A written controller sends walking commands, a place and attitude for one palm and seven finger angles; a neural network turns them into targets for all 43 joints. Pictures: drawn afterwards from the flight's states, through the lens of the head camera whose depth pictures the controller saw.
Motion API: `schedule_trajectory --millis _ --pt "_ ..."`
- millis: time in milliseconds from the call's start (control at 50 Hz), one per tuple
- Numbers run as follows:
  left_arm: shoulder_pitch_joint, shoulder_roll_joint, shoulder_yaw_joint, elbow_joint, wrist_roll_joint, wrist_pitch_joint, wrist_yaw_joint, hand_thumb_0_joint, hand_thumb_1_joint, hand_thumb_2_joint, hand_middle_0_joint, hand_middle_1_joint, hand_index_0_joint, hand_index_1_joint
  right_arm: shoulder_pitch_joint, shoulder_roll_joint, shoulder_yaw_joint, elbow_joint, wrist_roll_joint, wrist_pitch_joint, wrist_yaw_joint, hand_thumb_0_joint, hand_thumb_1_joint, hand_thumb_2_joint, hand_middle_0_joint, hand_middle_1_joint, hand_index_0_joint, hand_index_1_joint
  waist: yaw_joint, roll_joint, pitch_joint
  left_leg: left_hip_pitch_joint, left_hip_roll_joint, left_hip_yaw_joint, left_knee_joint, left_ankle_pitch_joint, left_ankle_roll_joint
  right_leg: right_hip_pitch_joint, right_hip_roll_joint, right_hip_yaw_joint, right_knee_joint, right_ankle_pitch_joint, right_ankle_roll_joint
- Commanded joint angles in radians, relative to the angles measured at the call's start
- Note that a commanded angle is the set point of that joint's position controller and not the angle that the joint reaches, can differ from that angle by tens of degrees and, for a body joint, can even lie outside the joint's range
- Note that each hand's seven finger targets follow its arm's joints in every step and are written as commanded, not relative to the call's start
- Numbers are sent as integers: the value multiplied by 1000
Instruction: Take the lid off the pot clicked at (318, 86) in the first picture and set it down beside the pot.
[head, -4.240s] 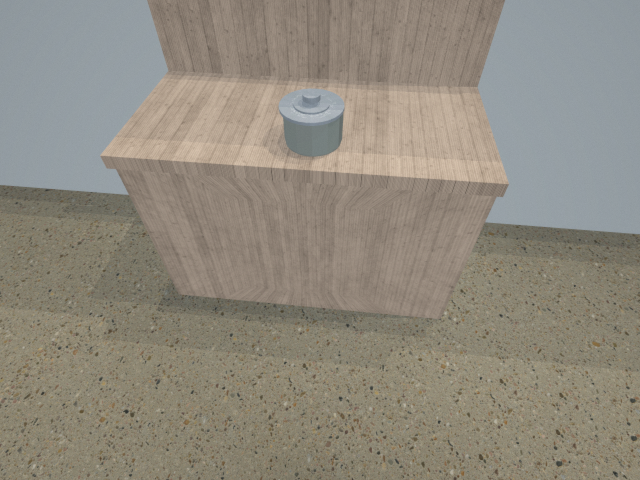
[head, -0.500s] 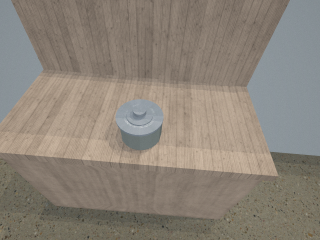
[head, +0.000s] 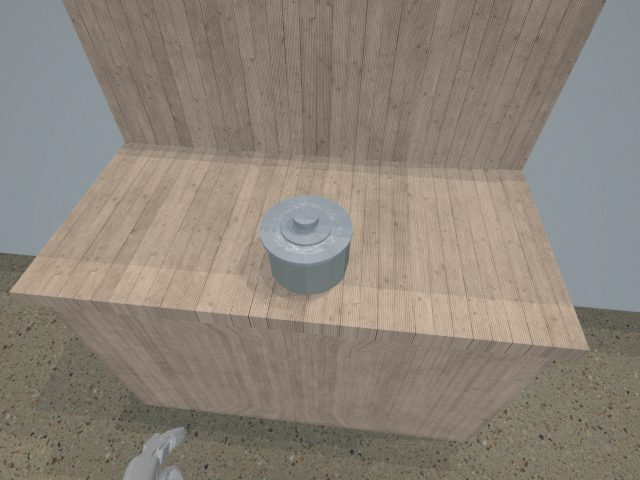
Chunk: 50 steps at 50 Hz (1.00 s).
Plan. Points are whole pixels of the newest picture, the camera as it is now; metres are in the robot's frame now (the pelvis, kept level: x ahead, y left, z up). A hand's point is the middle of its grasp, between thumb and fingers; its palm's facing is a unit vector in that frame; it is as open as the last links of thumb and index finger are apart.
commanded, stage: lift the closed hand beside the body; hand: left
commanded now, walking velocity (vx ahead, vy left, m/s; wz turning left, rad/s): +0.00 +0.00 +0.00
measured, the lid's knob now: (305, 217) +0.51 +0.07 +0.02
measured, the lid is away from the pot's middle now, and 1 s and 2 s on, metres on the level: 0.00 0.00 0.00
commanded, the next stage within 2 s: raise the hand higher, near the body in 0.46 s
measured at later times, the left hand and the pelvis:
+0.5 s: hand out of the picture +0.10 +0.19 -0.07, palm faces +0.20 -0.93 -0.30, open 3.1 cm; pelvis -0.02 -0.03 -0.01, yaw +1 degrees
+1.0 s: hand (154, 456) +0.15 +0.20 +0.01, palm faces +0.24 -0.89 -0.39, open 3.1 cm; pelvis +0.01 -0.04 +0.00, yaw +0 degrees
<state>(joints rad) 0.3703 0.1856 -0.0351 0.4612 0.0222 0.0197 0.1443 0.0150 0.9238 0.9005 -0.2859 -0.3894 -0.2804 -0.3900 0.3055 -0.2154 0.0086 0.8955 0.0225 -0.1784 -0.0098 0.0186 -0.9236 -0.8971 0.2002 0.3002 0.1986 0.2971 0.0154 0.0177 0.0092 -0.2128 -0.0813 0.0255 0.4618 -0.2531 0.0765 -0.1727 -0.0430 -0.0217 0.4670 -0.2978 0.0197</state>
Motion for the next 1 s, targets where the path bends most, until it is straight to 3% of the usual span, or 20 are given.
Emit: schedule_trajectory --millis 0,40,60,100,140,180,220,300,320,440,500,540,560,620,680,760,780,900,940,980 --pt "235 17 25 -92 20 -21 -57 0 900 900 -596 -732 -596 -732 -160 -158 -69 -293 -13 -7 23 0 -900 -900 200 300 200 300 35 -217 -25 -49 116 -100 -42 192 -93 -122 38 -63 -10 113 -45" --pt "292 120 118 -292 0 -55 -70 0 900 900 -684 -828 -684 -828 -196 -150 -62 -377 -6 8 17 0 -900 -900 200 300 200 300 57 -79 -107 -28 116 -91 -47 154 -103 -65 30 -48 2 103 -54" --pt "246 143 129 -366 -3 -67 -76 0 900 900 -728 -876 -728 -876 -208 -151 -57 -413 -5 16 12 0 -900 -900 200 300 200 300 43 -12 -89 -38 111 -86 -48 105 -102 -84 30 -37 2 92 -54" --pt "179 119 122 -345 -9 -82 -82 0 900 900 -816 -972 -816 -972 -217 -138 -48 -444 0 41 -6 0 -900 -900 200 300 200 300 9 -28 16 -91 111 -82 -51 -28 -88 -158 34 -34 0 37 -50" --pt "117 133 143 -323 -13 -95 -84 0 900 900 -904 -1068 -904 -1068 -214 -139 -45 -464 8 69 -24 0 -900 -900 200 300 200 300 -8 -43 52 -115 104 -74 -42 -111 -74 -196 38 -28 -16 -9 -48" --pt "41 147 141 -452 -23 -117 -85 0 900 900 -992 -1164 -992 -1164 -215 -131 -44 -496 8 74 -40 0 -900 -900 200 300 200 300 -3 34 -41 -57 97 -70 -33 -110 -66 -168 34 -9 -15 -11 -49" --pt "67 149 138 -512 -33 -112 -78 0 900 900 -1080 -1260 -1080 -1260 -200 -120 -37 -507 2 73 -51 0 -900 -900 200 300 200 300 3 79 -107 -7 94 -62 -17 -45 -65 -139 34 -4 -16 26 -53" --pt "84 139 129 -464 -37 -88 -65 0 900 900 -1256 -1452 -1256 -1452 -191 -125 -30 -500 -4 80 -64 0 -900 -900 200 300 200 300 -11 4 -61 -24 86 -54 11 7 -55 -156 35 -8 -27 47 -51" --pt "71 143 128 -476 -36 -86 -65 0 900 900 -1300 -1500 -1300 -1500 -198 -127 -28 -501 -4 81 -65 0 -900 -900 200 300 200 300 -9 27 -58 -22 83 -49 16 15 -54 -155 33 -6 -30 48 -51" --pt "151 201 193 -498 -38 -74 -50 0 900 900 -1300 -1500 -1300 -1500 -197 -125 -23 -479 -9 66 -76 0 -900 -900 200 300 200 300 13 18 -77 -4 81 -47 26 89 -51 -113 29 -9 -34 103 -51" --pt "189 187 187 -517 -38 -71 -51 0 900 900 -1300 -1500 -1300 -1500 -207 -120 -24 -473 -8 55 -77 0 -900 -900 200 300 200 300 21 25 -89 10 85 -46 25 123 -49 -105 24 -13 -26 129 -49" --pt "220 206 215 -485 -34 -67 -47 0 900 900 -1300 -1500 -1300 -1500 -210 -121 -27 -455 -9 52 -78 0 -900 -900 200 300 200 300 23 -23 -74 -1 85 -45 30 129 -47 -108 26 -17 -30 134 -46" --pt "203 188 187 -519 -35 -71 -51 0 900 900 -1300 -1500 -1300 -1500 -209 -121 -24 -461 -9 46 -77 0 -900 -900 200 300 200 300 20 -24 -80 3 83 -45 30 140 -43 -102 21 -14 -25 152 -43" --pt "221 238 238 -614 -39 -82 -42 0 900 900 -1300 -1500 -1300 -1500 -212 -117 -32 -448 -10 25 -80 0 -900 -900 200 300 200 300 36 -12 -133 42 86 -44 30 188 -40 -70 16 -7 -26 190 -43" --pt "271 196 214 -598 -40 -73 -45 0 900 900 -1300 -1500 -1300 -1500 -224 -109 -35 -431 -9 22 -81 0 -900 -900 200 300 200 300 29 -43 -86 43 86 -35 31 194 -36 -79 12 -10 -42 210 -36" --pt "291 237 263 -672 -42 -87 -44 0 900 900 -1300 -1500 -1300 -1500 -234 -109 -45 -423 -9 17 -83 0 -900 -900 200 300 200 300 41 -30 -87 70 88 -29 21 216 -35 -59 7 -4 -62 234 -34" --pt "295 239 266 -697 -44 -90 -43 0 900 900 -1300 -1500 -1300 -1500 -237 -106 -46 -423 -8 16 -84 0 -900 -900 200 300 200 300 43 7 -97 87 87 -22 20 223 -35 -52 4 3 -68 244 -33" --pt "326 212 259 -742 -46 -94 -47 0 900 900 -1300 -1500 -1300 -1500 -237 -99 -50 -420 -12 20 -80 0 -900 -900 200 300 200 300 42 -5 -74 133 94 -19 3 300 -34 -31 4 -8 -80 318 -30" --pt "307 247 293 -787 -46 -99 -46 0 900 900 -1300 -1500 -1300 -1500 -241 -101 -51 -423 -13 26 -77 0 -900 -900 200 300 200 300 45 -16 -70 141 95 -22 0 323 -35 -19 6 -5 -88 343 -31" --pt "303 239 283 -842 -45 -103 -48 0 900 900 -1300 -1500 -1300 -1500 -238 -98 -47 -433 -15 27 -74 0 -900 -900 200 300 200 300 46 25 -89 167 97 -24 -9 360 -36 -2 3 -7 -85 359 -32"
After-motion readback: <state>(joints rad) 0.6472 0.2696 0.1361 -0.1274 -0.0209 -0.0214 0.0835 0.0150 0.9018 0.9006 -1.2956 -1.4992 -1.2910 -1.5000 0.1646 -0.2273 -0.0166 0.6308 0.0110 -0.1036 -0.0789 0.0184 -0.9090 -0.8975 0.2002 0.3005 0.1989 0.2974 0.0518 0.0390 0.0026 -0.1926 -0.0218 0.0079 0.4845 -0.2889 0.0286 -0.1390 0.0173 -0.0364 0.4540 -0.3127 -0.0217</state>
